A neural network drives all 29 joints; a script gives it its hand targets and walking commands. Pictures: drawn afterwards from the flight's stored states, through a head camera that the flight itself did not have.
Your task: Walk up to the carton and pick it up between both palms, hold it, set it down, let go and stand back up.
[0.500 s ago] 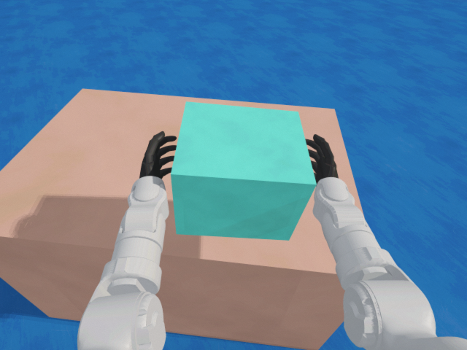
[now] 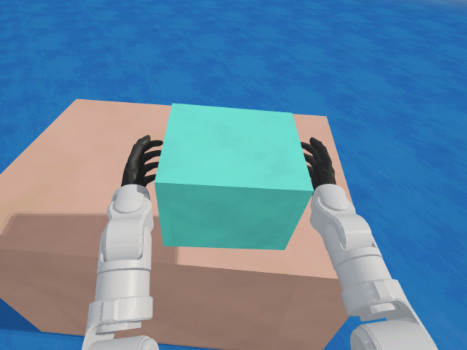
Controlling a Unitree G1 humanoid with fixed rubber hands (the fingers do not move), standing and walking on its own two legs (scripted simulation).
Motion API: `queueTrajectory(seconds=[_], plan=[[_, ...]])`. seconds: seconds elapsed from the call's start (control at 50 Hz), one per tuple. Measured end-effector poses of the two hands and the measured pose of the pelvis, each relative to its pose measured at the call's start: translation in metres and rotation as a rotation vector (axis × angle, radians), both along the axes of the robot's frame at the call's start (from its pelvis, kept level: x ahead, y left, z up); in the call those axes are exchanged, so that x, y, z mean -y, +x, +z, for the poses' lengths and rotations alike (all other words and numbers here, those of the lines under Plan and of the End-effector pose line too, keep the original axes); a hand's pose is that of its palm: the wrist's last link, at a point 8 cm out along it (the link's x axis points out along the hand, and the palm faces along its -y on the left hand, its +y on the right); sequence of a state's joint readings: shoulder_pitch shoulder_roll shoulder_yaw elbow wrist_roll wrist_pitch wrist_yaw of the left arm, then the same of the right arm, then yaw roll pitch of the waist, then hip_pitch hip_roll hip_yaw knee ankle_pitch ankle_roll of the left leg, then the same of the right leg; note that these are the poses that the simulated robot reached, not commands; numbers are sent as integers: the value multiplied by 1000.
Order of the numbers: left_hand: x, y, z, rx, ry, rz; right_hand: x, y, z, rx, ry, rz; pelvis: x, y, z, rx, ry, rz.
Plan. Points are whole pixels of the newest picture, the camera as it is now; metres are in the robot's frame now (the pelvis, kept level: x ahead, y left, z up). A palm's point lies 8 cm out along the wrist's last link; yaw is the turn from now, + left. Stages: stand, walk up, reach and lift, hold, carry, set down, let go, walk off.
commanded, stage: reach and lift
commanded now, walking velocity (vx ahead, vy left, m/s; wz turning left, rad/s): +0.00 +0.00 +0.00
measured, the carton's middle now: (229, 177) +0.39 -0.01 +0.12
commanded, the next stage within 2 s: hold in 0.80 s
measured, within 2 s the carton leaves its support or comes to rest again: neither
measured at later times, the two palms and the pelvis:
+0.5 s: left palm (133, 168) +0.37 +0.15 +0.17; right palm (322, 167) +0.35 -0.16 +0.16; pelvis -0.02 +0.00 +0.00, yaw -1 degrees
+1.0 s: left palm (132, 170) +0.36 +0.15 +0.17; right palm (324, 166) +0.35 -0.16 +0.17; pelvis -0.01 +0.00 +0.00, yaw -1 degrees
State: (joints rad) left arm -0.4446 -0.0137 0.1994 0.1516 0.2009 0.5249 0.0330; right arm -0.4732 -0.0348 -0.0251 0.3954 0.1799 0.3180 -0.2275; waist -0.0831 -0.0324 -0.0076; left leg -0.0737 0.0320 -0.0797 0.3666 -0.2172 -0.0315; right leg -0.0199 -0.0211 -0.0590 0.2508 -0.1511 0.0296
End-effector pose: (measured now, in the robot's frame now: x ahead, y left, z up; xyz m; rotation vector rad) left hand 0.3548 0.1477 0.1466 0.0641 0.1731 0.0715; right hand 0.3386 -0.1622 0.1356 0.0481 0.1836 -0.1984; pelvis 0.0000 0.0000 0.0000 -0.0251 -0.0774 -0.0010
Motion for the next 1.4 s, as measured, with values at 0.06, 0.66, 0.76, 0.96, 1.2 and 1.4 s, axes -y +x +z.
queueTrajectory(seconds=[0.06,0.66,0.76,0.96,1.2,1.4], plan=[[2,-3,4,0,-5,-5,1,-6,1,2,9,-12,-1,-6,0,-2,3,0],[-9,3,15,9,-9,19,-9,7,24,59,-19,2,-3,-6,1,27,-1,-8],[-8,-4,11,6,-19,13,-7,-1,22,61,-3,-6,-4,-6,0,33,-3,-6],[-1,0,22,-2,2,22,-1,5,26,57,10,2,-3,-11,0,16,4,-19],[-10,-4,34,11,-23,43,-10,10,50,82,-18,29,4,-7,1,35,2,-8],[-20,-12,30,-17,-20,53,-21,2,42,58,2,32,-1,-15,0,49,5,3]])
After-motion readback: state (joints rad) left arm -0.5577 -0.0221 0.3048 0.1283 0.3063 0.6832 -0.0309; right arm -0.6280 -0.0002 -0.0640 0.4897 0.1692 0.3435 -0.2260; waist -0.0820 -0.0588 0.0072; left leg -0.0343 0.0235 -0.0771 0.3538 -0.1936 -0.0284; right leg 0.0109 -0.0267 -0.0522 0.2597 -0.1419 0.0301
